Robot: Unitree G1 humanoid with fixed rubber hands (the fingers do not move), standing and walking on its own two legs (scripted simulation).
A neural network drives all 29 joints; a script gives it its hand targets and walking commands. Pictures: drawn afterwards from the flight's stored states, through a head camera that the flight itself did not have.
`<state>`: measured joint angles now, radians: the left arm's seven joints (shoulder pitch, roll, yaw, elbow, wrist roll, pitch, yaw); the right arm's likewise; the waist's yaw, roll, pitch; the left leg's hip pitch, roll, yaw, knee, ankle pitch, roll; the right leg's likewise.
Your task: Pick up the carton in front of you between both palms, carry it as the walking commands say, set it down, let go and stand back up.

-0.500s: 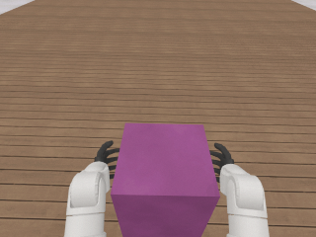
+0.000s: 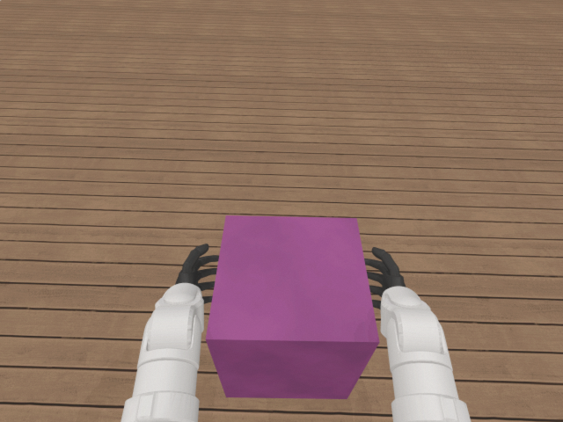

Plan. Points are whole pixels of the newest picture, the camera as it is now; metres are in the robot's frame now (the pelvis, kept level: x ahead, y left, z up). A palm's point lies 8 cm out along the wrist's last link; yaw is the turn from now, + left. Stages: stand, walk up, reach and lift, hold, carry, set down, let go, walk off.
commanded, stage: carry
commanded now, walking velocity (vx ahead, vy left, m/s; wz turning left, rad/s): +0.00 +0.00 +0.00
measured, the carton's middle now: (288, 311) +0.31 +0.00 -0.05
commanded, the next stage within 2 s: hold in 0.50 s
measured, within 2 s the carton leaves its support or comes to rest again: neither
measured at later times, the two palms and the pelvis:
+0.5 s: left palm (192, 287) +0.30 +0.14 +0.04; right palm (396, 291) +0.29 -0.15 +0.04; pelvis +0.01 +0.00 +0.00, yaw +0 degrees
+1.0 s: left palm (190, 296) +0.28 +0.14 +0.05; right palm (406, 316) +0.25 -0.16 +0.05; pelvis -0.02 +0.02 +0.01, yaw -5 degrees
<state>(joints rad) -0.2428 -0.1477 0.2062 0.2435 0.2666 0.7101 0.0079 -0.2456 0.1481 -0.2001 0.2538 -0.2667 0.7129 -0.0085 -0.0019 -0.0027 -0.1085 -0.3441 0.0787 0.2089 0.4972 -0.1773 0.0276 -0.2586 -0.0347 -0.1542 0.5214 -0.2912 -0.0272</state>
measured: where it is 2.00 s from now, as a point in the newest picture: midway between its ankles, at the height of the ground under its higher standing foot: outside the picture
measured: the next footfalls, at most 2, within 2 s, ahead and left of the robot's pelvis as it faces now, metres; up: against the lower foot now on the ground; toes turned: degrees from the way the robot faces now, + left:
none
